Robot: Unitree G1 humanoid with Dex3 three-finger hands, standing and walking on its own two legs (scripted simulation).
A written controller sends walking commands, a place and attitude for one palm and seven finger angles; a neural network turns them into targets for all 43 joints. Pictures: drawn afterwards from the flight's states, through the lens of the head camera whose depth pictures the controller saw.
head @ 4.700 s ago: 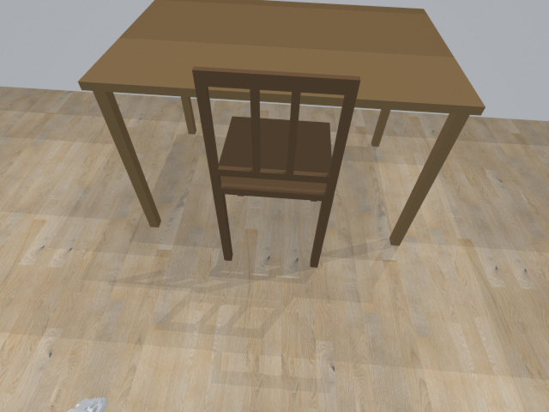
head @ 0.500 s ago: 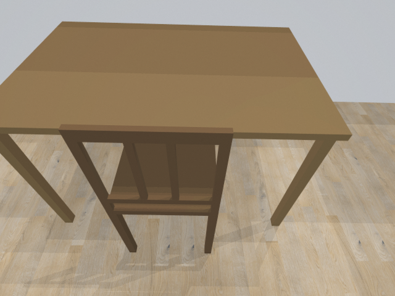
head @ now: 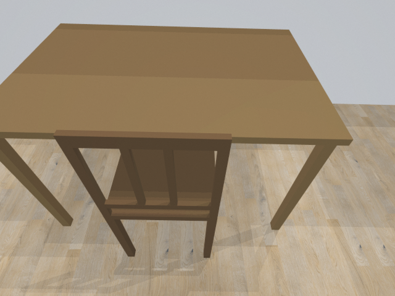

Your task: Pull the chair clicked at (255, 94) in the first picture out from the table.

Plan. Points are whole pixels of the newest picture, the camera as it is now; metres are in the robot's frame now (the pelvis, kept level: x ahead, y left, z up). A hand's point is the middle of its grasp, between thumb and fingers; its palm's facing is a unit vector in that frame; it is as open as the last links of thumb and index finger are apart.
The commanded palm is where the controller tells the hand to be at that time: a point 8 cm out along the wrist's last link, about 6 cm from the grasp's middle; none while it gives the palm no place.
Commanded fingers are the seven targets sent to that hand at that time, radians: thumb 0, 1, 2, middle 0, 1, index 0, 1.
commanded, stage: look again from close up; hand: left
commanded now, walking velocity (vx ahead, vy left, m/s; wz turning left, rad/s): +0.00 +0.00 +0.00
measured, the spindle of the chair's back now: (134, 178) +0.43 +0.21 -0.10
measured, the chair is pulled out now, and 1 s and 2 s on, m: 0.00 0.00 0.00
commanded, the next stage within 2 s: raise the hand toward the chair's back in 0.80 s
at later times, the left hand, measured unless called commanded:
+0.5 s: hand out of the picture +0.02 +0.21 -0.18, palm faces -0.03 -0.97 -0.22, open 7.4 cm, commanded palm none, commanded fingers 0.00 0.90 0.90 -0.20 -0.30 -0.20 -0.30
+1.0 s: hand out of the picture +0.07 +0.21 -0.13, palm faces +0.16 -0.96 -0.24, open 7.4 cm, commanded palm +0.10 +0.25 -0.07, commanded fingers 0.00 0.76 0.84 -0.19 -0.28 -0.19 -0.28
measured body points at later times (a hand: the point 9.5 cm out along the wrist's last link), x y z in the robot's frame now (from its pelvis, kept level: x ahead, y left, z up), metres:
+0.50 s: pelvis -0.01 +0.03 -0.01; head +0.01 +0.03 +0.44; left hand +0.02 +0.26 -0.16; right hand +0.01 -0.20 -0.16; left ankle +0.03 +0.13 -0.74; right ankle -0.10 -0.09 -0.74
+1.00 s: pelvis -0.01 +0.02 -0.01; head +0.02 +0.02 +0.44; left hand +0.06 +0.26 -0.11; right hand +0.05 -0.22 -0.15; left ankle +0.03 +0.13 -0.74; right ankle -0.10 -0.09 -0.74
